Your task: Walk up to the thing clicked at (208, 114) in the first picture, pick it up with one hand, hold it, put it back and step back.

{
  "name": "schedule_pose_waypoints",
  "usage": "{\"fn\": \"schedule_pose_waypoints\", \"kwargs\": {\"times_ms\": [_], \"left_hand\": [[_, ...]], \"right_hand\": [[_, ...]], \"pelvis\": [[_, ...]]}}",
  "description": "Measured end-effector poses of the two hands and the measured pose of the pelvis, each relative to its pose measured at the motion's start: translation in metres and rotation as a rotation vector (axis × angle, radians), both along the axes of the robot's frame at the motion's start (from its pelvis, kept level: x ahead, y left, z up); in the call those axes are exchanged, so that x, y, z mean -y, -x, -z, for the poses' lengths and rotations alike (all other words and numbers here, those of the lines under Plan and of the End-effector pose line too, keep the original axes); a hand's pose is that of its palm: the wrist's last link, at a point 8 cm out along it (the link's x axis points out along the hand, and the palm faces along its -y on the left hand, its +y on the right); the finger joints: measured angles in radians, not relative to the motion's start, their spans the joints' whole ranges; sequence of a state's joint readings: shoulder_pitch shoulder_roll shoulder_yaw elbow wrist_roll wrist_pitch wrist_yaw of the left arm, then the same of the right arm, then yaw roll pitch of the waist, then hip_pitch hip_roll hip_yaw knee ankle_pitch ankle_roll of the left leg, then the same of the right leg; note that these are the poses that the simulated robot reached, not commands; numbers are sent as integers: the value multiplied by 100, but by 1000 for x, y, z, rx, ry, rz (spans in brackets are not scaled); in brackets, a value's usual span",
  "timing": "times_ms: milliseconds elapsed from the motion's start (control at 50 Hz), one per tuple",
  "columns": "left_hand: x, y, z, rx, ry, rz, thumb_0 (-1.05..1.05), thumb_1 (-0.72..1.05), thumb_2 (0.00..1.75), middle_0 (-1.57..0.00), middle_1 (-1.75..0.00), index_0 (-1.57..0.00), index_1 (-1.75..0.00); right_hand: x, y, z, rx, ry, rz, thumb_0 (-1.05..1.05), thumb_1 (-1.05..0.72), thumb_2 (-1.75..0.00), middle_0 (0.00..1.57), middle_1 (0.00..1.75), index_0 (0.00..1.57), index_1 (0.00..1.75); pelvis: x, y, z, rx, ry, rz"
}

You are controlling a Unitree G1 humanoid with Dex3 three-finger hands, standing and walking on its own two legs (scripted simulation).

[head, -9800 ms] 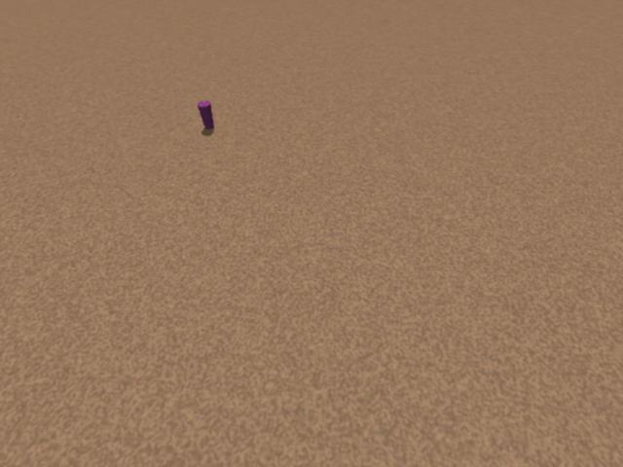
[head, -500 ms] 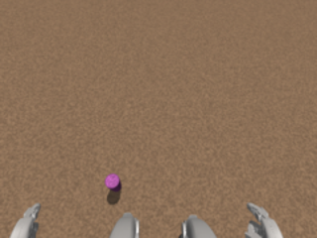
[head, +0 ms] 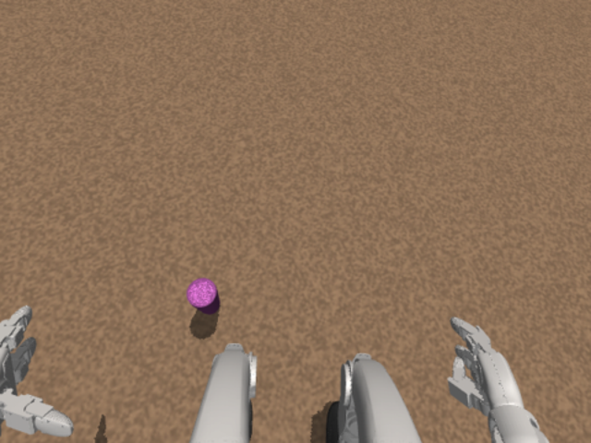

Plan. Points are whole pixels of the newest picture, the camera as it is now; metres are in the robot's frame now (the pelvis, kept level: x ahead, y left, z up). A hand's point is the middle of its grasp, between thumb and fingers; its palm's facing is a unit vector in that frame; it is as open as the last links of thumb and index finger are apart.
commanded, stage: go down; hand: left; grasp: from the side
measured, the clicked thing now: (206, 299) +0.40 +0.23 -0.53
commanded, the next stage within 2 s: approach in 1.94 s
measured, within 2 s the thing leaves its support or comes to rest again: neither
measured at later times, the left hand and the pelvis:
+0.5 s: hand (54, 326) +0.27 +0.39 -0.16, palm faces +0.24 -0.95 -0.21, open 17.2 cm; pelvis -0.04 -0.01 -0.12, yaw -3 degrees
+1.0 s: hand (54, 313) +0.29 +0.41 -0.19, palm faces +0.25 -0.96 -0.16, open 17.2 cm; pelvis -0.05 +0.00 -0.18, yaw -5 degrees
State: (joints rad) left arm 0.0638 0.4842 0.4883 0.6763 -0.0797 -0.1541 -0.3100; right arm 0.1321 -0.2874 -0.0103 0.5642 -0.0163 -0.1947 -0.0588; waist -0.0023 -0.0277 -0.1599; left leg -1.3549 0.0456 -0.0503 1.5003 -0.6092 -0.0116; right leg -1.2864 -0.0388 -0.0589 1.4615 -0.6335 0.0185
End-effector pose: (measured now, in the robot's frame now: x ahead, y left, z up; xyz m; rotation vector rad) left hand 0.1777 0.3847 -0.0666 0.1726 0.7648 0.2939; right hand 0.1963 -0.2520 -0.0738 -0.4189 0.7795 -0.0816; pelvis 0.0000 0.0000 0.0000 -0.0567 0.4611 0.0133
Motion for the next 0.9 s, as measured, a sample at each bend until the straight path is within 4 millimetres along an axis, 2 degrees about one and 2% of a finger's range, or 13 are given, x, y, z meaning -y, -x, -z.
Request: {"fn": "schedule_pose_waypoints", "kwargs": {"times_ms": [140, 360, 600, 900], "left_hand": [[-16, -35, 31, 145, -15, 46, -1, -58, 4, -8, -10, -9, -9], [-40, -48, 58, 256, -27, 16, -1, -53, 8, -7, -12, -7, -11], [-54, -73, 86, 367, -16, 51, -1, -49, 6, -7, -10, -7, -9], [-71, -81, 105, 449, -11, 43, -1, -49, 6, -6, -8, -6, -7]], "right_hand": [[8, 19, 59, -84, 24, 5, 1, -91, -90, 21, 30, 20, 30], [15, 60, 120, -203, 28, 21, 1, -90, -90, 21, 30, 21, 30], [29, 82, 160, -247, 84, 23, 0, -91, -90, 21, 30, 21, 30], [32, 83, 193, -252, 114, -13, 0, -92, -90, 21, 30, 21, 30]], "pelvis": [[0, 14, 47, -57, 12, 12], [5, 32, 92, -103, 19, 26], [5, 44, 136, -117, 34, 41], [5, 50, 172, -116, 43, 52]]}}
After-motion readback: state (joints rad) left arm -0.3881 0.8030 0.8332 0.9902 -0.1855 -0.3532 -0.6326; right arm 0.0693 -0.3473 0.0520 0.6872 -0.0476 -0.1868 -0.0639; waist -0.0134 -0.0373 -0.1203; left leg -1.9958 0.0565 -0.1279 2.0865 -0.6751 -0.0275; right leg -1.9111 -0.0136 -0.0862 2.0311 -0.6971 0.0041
